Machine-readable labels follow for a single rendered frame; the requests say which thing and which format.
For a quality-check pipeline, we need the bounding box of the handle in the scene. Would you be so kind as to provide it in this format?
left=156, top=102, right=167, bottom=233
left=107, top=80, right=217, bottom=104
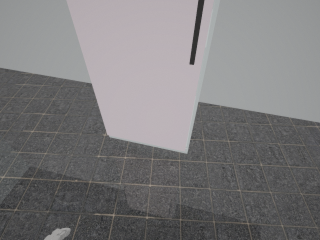
left=189, top=0, right=205, bottom=65

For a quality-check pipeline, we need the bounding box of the fridge door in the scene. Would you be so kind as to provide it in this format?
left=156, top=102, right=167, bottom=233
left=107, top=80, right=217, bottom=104
left=66, top=0, right=214, bottom=152

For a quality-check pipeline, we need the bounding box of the robot left hand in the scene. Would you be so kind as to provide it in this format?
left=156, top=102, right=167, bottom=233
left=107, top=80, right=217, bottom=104
left=44, top=228, right=71, bottom=240

